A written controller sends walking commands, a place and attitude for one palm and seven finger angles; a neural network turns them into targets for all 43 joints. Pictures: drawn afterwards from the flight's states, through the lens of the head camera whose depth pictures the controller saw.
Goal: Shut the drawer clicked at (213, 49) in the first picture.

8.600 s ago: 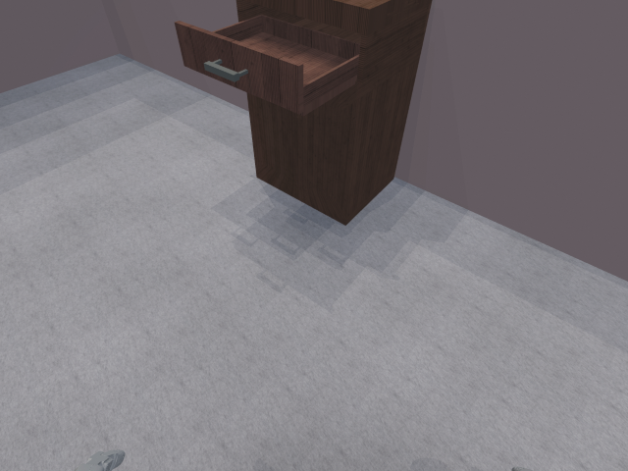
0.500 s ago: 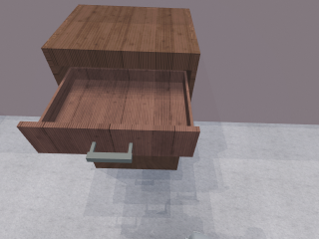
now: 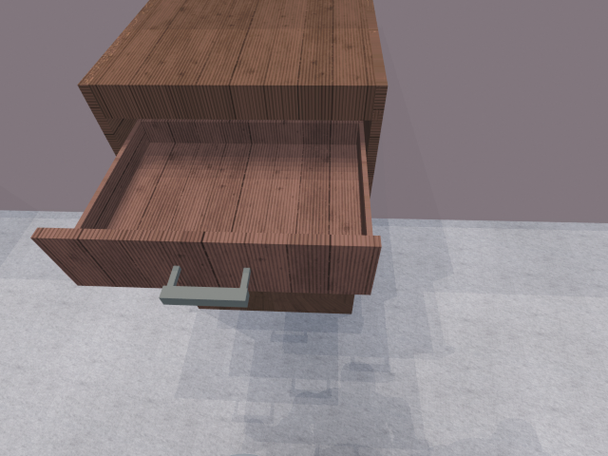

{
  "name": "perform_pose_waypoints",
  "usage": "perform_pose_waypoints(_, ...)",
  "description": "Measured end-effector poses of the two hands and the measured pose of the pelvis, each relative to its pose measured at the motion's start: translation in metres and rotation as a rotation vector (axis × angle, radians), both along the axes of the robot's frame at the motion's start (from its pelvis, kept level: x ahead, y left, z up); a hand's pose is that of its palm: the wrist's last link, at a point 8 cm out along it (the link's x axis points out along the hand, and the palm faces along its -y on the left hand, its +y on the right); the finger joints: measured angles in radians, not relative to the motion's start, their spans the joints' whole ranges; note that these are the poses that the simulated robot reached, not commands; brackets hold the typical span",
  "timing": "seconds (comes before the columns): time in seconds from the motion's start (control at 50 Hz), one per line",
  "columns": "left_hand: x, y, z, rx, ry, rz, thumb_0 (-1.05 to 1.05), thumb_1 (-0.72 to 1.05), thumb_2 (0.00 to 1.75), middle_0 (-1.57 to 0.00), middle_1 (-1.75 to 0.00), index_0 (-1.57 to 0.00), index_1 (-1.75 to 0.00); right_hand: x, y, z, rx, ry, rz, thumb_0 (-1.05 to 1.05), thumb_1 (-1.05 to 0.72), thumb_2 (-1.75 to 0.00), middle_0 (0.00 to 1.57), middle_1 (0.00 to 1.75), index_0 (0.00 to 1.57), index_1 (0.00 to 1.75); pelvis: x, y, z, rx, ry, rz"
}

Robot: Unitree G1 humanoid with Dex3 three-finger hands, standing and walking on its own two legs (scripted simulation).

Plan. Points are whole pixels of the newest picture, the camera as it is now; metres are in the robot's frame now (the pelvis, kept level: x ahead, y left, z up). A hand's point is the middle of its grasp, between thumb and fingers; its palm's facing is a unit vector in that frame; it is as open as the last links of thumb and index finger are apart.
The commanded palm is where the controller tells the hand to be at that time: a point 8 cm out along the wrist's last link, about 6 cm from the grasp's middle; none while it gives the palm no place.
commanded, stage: come to a stop and stand still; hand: left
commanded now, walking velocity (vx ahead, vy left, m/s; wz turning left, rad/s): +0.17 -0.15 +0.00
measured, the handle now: (208, 284) +0.35 +0.18 -0.02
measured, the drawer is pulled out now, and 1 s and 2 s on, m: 0.30 0.30 0.30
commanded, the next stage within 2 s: look again from close up in 1.04 s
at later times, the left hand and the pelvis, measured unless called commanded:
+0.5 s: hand out of the picture -0.02 +0.18 -0.18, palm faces -0.03 -0.97 -0.23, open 7.4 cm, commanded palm none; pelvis -0.02 +0.00 -0.01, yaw -2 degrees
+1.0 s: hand out of the picture +0.02 +0.15 -0.16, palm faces +0.01 -0.97 -0.26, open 7.3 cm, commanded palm none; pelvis +0.00 -0.03 +0.00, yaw +0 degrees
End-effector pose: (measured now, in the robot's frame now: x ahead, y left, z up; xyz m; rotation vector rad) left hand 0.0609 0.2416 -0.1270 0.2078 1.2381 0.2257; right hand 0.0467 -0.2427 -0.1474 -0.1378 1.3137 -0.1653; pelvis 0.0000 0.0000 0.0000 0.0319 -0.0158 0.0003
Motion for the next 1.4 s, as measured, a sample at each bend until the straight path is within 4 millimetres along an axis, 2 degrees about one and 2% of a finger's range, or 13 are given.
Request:
perform_pose_waypoints(0.06,-0.024,0.019,-0.01,-0.012,0.027,0.019,0.0,0.91,0.9,-0.21,-0.3,-0.2,-0.3,-0.001,0.01,0.006,-0.029,-0.045,0.016,0.0,-0.91,-0.9,0.19,0.3,0.19,0.3,-0.008,0.014,-0.004,-0.013,0.0,-0.009)
perform_pose_waypoints(0.1,-0.039,0.03,-0.02,-0.031,0.053,0.032,0.0,0.91,0.9,-0.2,-0.3,-0.2,-0.3,-0.01,0.019,0.007,-0.049,-0.06,0.018,0.0,-0.91,-0.9,0.19,0.3,0.19,0.3,-0.012,0.023,-0.008,-0.028,-0.002,-0.007)
perform_pose_waypoints(0.14,-0.053,0.036,-0.022,-0.05,0.083,0.045,0.0,0.91,0.9,-0.2,-0.3,-0.2,-0.3,-0.024,0.032,0.013,-0.048,-0.043,0.018,0.0,-0.91,-0.9,0.19,0.3,0.19,0.3,-0.014,0.028,-0.004,-0.027,-0.008,-0.004)
perform_pose_waypoints(0.24,-0.084,0.036,-0.019,-0.088,0.141,0.074,0.0,0.91,0.9,-0.2,-0.3,-0.2,-0.3,-0.05,0.056,0.021,-0.019,0.031,0.019,0.01,-0.9,-0.9,0.2,0.3,0.19,0.3,-0.013,0.031,0.007,-0.034,0.011,0.01)
perform_pose_waypoints(0.34,-0.106,0.023,-0.019,-0.101,0.239,0.055,0.0,0.91,0.9,-0.2,-0.3,-0.2,-0.3,-0.07,0.057,0.018,-0.007,0.077,-0.024,0.01,-0.91,-0.9,0.2,0.3,0.2,0.3,-0.012,0.025,0.006,-0.014,0.033,-0.011)
perform_pose_waypoints(0.42,-0.099,0.005,-0.016,-0.095,0.268,0.019,0.0,0.91,0.9,-0.2,-0.3,-0.2,-0.3,-0.086,0.046,0.009,0.008,0.121,-0.062,0.01,-0.91,-0.9,0.2,0.3,0.2,0.3,-0.013,0.014,0.004,-0.008,0.037,-0.021)
perform_pose_waypoints(0.5,-0.083,-0.013,-0.021,-0.056,0.219,-0.029,0.0,0.91,0.9,-0.2,-0.3,-0.2,-0.3,-0.093,0.027,-0.015,0.035,0.149,-0.067,0.01,-0.9,-0.9,0.2,0.3,0.2,0.3,-0.016,0.003,-0.012,-0.025,0.049,-0.034)
perform_pose_waypoints(0.58,-0.065,-0.025,-0.02,-0.046,0.155,-0.044,0.01,0.92,0.9,-0.2,-0.3,-0.2,-0.3,-0.082,0.02,-0.021,0.049,0.111,-0.061,0.01,-0.91,-0.9,0.2,0.3,0.19,0.3,-0.012,-0.002,-0.013,-0.042,0.016,-0.019)
perform_pose_waypoints(0.7,-0.04,-0.029,-0.015,-0.03,0.068,-0.028,0.02,0.95,0.9,-0.21,-0.3,-0.2,-0.3,-0.058,0.019,-0.018,0.062,0.026,-0.03,0.01,-0.91,-0.9,0.2,0.3,0.19,0.3,-0.003,-0.014,-0.01,-0.023,-0.013,-0.011)
perform_pose_waypoints(0.78,-0.033,-0.031,-0.006,-0.017,0.035,-0.037,0.01,0.94,0.9,-0.2,-0.3,-0.2,-0.3,-0.053,0.013,-0.02,0.069,0.028,-0.019,0.02,-0.93,-0.9,0.2,0.3,0.19,0.3,-0.003,-0.019,-0.007,-0.017,-0.014,-0.01)
perform_pose_waypoints(0.9,-0.038,-0.036,-0.003,-0.016,0.059,-0.035,0.01,0.93,0.9,-0.2,-0.3,-0.2,-0.3,-0.058,0.006,-0.017,0.076,0.052,-0.01,0.02,-0.92,-0.9,0.2,0.3,0.19,0.3,-0.004,-0.025,-0.004,-0.011,-0.006,-0.009)
perform_pose_waypoints(1.12,-0.062,-0.046,-0.007,-0.046,0.127,-0.008,0.0,0.92,0.9,-0.2,-0.3,-0.2,-0.3,-0.07,0.0,-0.012,0.059,0.107,-0.01,0.01,-0.91,-0.9,0.2,0.3,0.19,0.3,-0.004,-0.03,-0.001,-0.013,-0.012,-0.01)
perform_pose_waypoints(1.4,-0.08,-0.047,-0.01,-0.073,0.151,-0.003,0.0,0.91,0.9,-0.2,-0.3,-0.2,-0.3,-0.073,0.011,-0.008,0.063,0.093,-0.006,0.01,-0.9,-0.9,0.2,0.3,0.19,0.3,-0.013,-0.024,0.001,-0.016,-0.016,-0.013)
